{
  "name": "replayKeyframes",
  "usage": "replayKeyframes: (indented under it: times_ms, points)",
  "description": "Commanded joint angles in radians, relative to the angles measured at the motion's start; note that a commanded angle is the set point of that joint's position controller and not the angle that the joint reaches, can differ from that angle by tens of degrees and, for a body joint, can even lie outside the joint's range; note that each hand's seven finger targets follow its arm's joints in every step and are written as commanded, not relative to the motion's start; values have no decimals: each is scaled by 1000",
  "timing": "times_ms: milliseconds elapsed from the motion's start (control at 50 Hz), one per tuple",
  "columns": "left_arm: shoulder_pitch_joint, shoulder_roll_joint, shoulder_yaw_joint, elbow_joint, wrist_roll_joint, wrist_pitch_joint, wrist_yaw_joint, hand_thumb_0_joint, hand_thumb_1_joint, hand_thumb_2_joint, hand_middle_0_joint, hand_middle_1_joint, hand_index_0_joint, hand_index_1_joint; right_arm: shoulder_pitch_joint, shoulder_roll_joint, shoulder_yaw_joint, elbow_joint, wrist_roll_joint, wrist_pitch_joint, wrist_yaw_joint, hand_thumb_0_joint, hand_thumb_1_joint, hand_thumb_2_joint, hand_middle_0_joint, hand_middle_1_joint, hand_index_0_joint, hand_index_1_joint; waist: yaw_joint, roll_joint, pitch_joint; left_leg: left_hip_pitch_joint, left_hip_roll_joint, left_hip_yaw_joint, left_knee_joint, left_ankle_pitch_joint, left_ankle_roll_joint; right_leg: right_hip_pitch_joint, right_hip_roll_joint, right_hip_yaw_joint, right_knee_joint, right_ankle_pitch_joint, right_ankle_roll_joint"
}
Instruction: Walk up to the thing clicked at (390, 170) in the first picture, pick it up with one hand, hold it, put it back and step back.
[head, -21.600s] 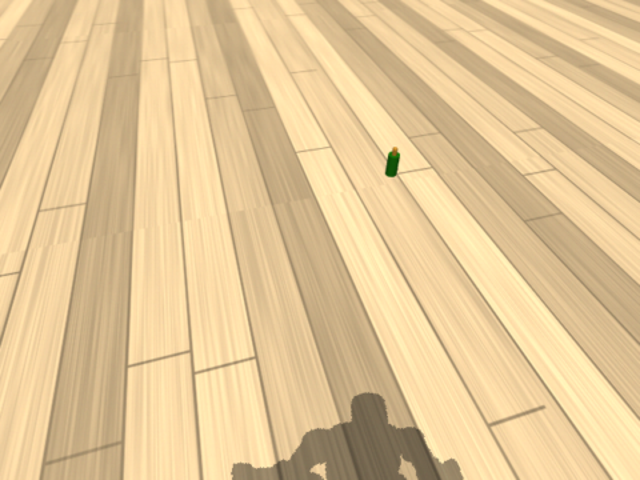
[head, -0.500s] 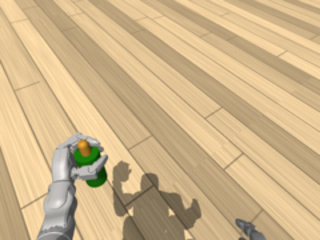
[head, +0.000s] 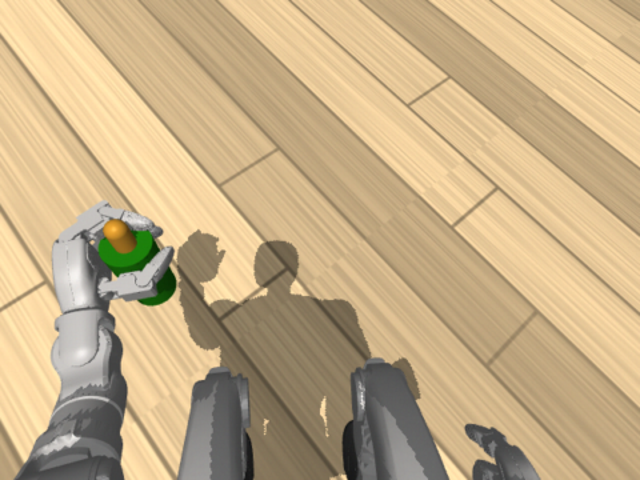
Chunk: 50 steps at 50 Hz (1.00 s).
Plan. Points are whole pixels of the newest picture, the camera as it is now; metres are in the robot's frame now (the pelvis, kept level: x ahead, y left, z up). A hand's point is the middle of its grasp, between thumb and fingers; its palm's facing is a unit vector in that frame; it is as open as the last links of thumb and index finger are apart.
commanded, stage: crouch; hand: left
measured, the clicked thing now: (136, 259) +0.41 +0.21 -0.05
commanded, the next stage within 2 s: lower in 1.08 s
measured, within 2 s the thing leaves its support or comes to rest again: neither
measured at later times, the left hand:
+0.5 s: hand (167, 286) +0.43 +0.22 -0.22, palm faces +0.20 -0.98 -0.04, open 6.7 cm
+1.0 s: hand (177, 295) +0.44 +0.23 -0.30, palm faces +0.16 -0.99 -0.04, open 6.7 cm
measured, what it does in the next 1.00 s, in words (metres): lowers itself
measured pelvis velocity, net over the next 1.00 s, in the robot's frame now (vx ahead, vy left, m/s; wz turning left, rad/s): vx -0.04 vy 0.01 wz -0.11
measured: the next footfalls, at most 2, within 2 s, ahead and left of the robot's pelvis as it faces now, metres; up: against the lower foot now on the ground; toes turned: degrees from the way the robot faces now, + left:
none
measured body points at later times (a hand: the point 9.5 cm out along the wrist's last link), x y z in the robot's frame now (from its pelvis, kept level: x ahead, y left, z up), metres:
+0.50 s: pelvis -0.04 +0.00 -0.16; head +0.18 +0.04 +0.23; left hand +0.41 +0.27 -0.21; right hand +0.05 -0.28 -0.29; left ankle +0.06 +0.13 -0.50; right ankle +0.06 -0.13 -0.50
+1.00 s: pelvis -0.04 +0.01 -0.21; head +0.19 +0.07 +0.17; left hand +0.42 +0.28 -0.29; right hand +0.03 -0.27 -0.32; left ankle +0.06 +0.13 -0.50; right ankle +0.06 -0.13 -0.50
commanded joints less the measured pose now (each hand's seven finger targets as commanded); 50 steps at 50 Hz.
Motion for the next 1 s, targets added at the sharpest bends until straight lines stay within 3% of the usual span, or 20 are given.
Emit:
replayKeyframes:
  times_ms: [0,100,200,220,280,300,320,380,420,480,500,520,580,600,620,720,780,820,880,980]
  points:
    - [-338,176,53,-147,-11,-103,-11,0,415,1212,-1193,-1281,-1193,-1287,111,-182,-58,-58,-1,-22,5,0,-909,-910,199,299,199,299,-28,1,-619,267,-42,11,-67,308,59,259,30,17,-120,323,-30]
    - [-413,245,90,-69,18,-140,-29,0,463,1227,-1202,-1303,-1207,-1304,90,-190,-42,-41,-17,-22,17,0,-906,-908,199,300,200,300,-32,41,-621,189,-40,9,38,256,51,114,33,1,3,251,-40]
    - [-531,381,174,-145,31,-183,-14,0,425,1243,-1180,-1300,-1181,-1306,92,-201,-27,-21,-40,-14,24,0,-918,-913,199,300,200,300,-16,164,-701,187,-35,18,115,212,35,37,36,-5,102,195,-45]
    - [-527,359,158,-123,33,-180,-14,0,402,1249,-1185,-1308,-1186,-1315,87,-198,-21,-24,-41,-13,25,0,-922,-914,199,300,200,300,-30,170,-696,173,-34,17,121,204,32,20,38,-13,120,187,-47]
    - [-591,392,173,-148,40,-176,-14,0,380,1234,-1163,-1285,-1160,-1295,94,-206,-15,-14,-46,-5,25,0,-928,-916,199,299,200,299,-44,224,-698,138,-34,21,157,180,29,-21,39,-25,169,177,-50]
    - [-557,396,186,-90,41,-167,-14,0,361,1214,-1148,-1261,-1144,-1273,86,-206,-12,-9,-45,-3,24,0,-928,-917,199,299,200,299,-44,205,-664,90,-35,25,172,141,30,-31,40,-28,180,148,-48]
    - [-559,359,164,-35,39,-156,-19,0,347,1201,-1151,-1254,-1146,-1266,83,-211,-9,-11,-46,-3,26,0,-929,-916,199,299,199,299,-66,185,-636,55,-34,25,193,118,33,-54,39,-33,189,135,-46]
    - [-549,382,179,23,38,-147,-35,0,328,1176,-1144,-1242,-1143,-1251,78,-226,2,-10,-51,5,23,0,-924,-913,199,300,200,300,-80,158,-572,-36,-37,29,243,65,38,-79,41,-45,218,106,-38]
    - [-576,422,197,-12,46,-142,-36,0,342,1184,-1172,-1260,-1174,-1267,86,-232,9,-7,-57,10,25,0,-918,-911,199,300,200,300,-75,165,-579,-57,-38,29,270,71,39,-84,44,-52,240,118,-36]
    - [-534,391,194,40,40,-128,-46,0,355,1205,-1178,-1284,-1183,-1288,83,-240,19,-11,-60,16,30,0,-916,-910,199,300,200,300,-88,136,-547,-104,-39,24,308,73,42,-99,49,-65,273,125,-33]
    - [-548,440,228,11,40,-129,-39,0,364,1211,-1178,-1279,-1182,-1284,81,-247,19,-15,-59,16,29,0,-907,-908,199,300,200,300,-75,116,-551,-134,-41,25,317,63,43,-94,52,-65,276,113,-32]
    - [-560,449,227,9,39,-130,-38,0,354,1196,-1179,-1274,-1183,-1279,74,-246,26,-16,-61,19,29,0,-910,-909,200,300,200,300,-81,120,-542,-152,-40,23,331,51,45,-101,52,-67,286,106,-30]
    - [-576,471,239,-23,45,-135,-38,0,398,1207,-1177,-1280,-1183,-1282,91,-259,36,-10,-68,26,32,0,-912,-909,200,300,200,300,-86,152,-555,-137,-36,8,349,82,39,-113,56,-85,328,139,-33]
    - [-514,440,226,41,47,-126,-40,0,406,1194,-1172,-1271,-1179,-1271,77,-265,40,-18,-68,26,34,0,-910,-908,199,300,200,300,-88,151,-539,-122,-36,-2,346,90,34,-141,55,-95,342,142,-36]
    - [-574,498,251,-53,50,-136,-35,0,421,1189,-1160,-1261,-1167,-1261,83,-270,42,-16,-71,29,33,0,-903,-906,199,300,200,300,-77,193,-562,-98,-32,-6,349,103,29,-156,58,-99,356,150,-40]
    - [-566,493,223,-61,73,-133,-32,0,460,1193,-1166,-1262,-1172,-1262,95,-276,59,0,-86,41,35,0,-910,-908,200,300,200,300,-101,260,-531,-95,-29,-17,376,113,21,-188,59,-113,391,167,-44]
    - [-567,464,200,-58,60,-129,-36,0,465,1207,-1187,-1280,-1193,-1279,76,-287,65,-5,-89,44,37,0,-908,-907,200,300,200,300,-113,259,-483,-109,-28,-27,386,73,22,-235,58,-124,396,137,-44]
    - [-569,497,222,-68,60,-130,-30,0,439,1215,-1206,-1300,-1213,-1299,71,-299,71,-8,-93,46,39,0,-912,-908,200,300,200,300,-109,270,-468,-113,-27,-34,391,53,20,-244,56,-133,406,123,-44]
    - [-530,469,196,-42,62,-132,-34,0,479,1220,-1215,-1310,-1223,-1307,71,-302,84,-8,-101,50,44,0,-913,-908,200,300,200,300,-126,259,-466,-111,-27,-43,410,85,18,-234,58,-144,421,152,-42]
    - [-525,498,222,-58,45,-146,-32,0,478,1225,-1225,-1312,-1230,-1311,69,-315,103,-12,-109,53,48,0,-914,-909,200,300,200,300,-130,245,-471,-121,-27,-50,443,136,19,-196,62,-150,433,202,-37]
